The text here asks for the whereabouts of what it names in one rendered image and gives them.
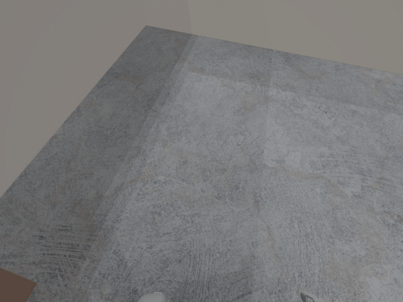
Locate cupboard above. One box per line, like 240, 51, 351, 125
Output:
0, 268, 37, 302

